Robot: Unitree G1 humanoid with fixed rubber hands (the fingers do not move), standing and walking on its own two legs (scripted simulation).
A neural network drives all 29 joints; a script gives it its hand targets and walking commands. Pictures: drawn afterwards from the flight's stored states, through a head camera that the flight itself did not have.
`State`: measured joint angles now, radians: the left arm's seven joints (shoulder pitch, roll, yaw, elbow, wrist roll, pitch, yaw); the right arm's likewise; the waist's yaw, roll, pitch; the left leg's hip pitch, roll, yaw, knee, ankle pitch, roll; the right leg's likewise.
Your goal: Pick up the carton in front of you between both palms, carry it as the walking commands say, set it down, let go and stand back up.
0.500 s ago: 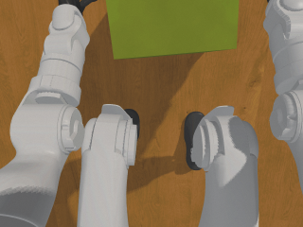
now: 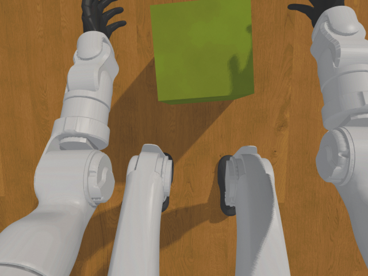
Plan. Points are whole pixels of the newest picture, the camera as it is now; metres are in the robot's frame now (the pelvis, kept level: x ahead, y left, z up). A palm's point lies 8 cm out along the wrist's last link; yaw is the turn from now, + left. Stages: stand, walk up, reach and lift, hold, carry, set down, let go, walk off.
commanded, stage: set down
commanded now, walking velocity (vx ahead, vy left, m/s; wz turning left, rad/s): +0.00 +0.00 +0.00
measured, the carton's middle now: (201, 62) +0.52 -0.02 -0.34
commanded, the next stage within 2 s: let go in 0.56 s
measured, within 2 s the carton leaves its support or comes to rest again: neither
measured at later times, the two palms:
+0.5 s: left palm out of the picture +0.52 +0.18 +0.04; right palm out of the picture +0.55 -0.22 +0.04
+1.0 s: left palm out of the picture +0.42 +0.21 +0.15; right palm out of the picture +0.43 -0.23 +0.14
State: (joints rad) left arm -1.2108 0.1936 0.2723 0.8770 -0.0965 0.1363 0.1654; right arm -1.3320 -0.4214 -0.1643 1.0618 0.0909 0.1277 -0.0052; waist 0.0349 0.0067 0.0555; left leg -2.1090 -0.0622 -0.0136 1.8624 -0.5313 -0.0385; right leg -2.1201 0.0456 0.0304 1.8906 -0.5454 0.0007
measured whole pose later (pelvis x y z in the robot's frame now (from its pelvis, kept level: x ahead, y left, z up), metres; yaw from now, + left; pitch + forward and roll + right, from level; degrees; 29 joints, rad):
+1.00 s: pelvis +0.08 +0.00 +0.25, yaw -2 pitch +34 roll +0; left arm -0.41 0.17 0.19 0.59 0.04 0.07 -0.04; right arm -0.49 -0.22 -0.21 0.65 -0.06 0.07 0.02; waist 0.03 0.01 -0.07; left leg -1.11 -0.03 -0.05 0.83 -0.30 -0.01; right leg -1.11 0.04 0.06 0.83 -0.31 0.00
